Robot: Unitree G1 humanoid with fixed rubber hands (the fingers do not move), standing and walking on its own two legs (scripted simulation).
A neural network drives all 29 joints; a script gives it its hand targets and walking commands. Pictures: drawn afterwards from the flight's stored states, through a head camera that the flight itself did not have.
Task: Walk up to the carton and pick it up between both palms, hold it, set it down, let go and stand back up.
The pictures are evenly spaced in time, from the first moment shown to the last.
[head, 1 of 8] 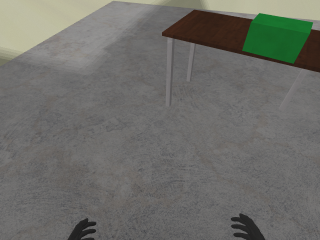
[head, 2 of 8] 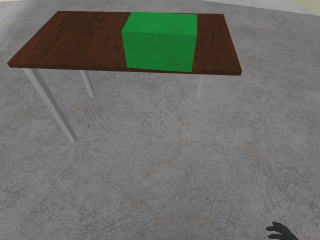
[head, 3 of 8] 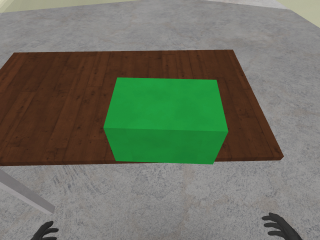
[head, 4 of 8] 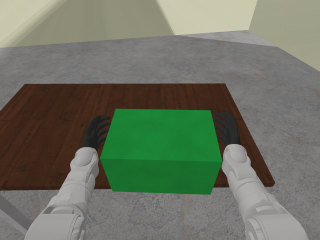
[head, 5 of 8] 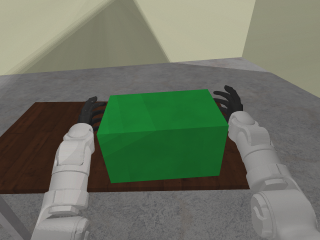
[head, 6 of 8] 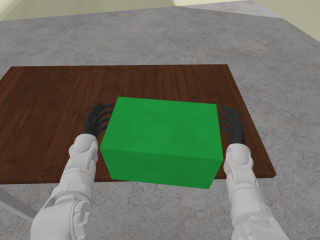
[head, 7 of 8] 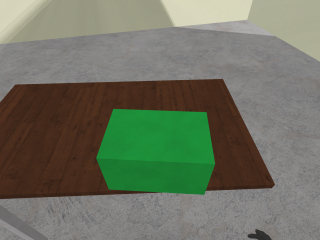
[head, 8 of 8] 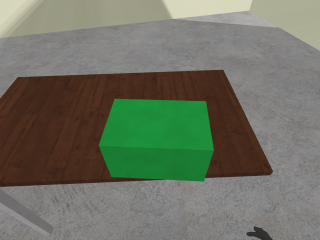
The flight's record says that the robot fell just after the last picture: no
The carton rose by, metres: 0.17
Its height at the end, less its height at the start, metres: +0.00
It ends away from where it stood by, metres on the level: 0.00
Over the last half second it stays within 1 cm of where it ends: yes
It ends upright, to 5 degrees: yes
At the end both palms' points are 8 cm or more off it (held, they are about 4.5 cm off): yes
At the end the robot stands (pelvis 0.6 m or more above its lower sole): yes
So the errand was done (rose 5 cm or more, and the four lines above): yes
